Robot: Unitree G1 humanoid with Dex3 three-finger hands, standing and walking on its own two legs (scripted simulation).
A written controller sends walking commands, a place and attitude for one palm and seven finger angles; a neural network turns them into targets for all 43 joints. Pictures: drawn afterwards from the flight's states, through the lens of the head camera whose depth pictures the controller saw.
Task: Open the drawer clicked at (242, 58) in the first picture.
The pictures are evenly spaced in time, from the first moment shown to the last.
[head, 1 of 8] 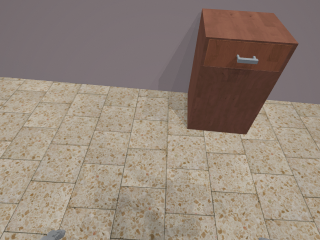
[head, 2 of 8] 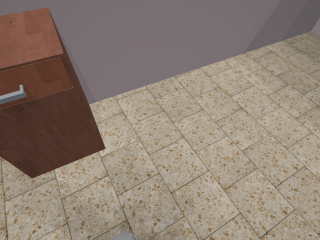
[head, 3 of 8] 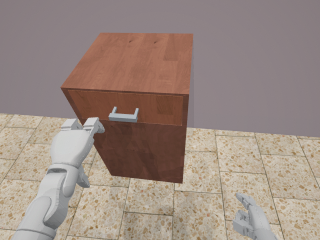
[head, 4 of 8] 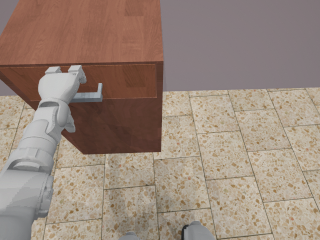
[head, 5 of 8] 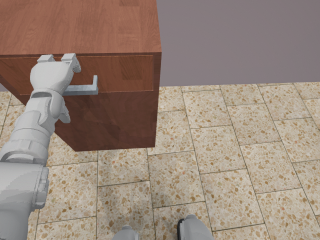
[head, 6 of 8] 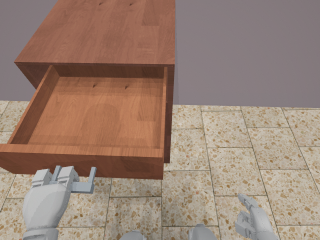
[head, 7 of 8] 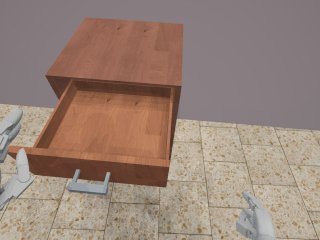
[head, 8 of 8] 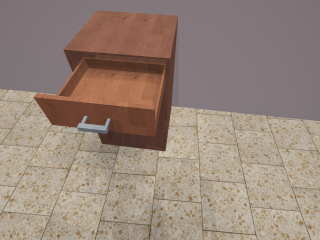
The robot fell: no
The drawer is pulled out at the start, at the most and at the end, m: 0.00 0.30 0.30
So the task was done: yes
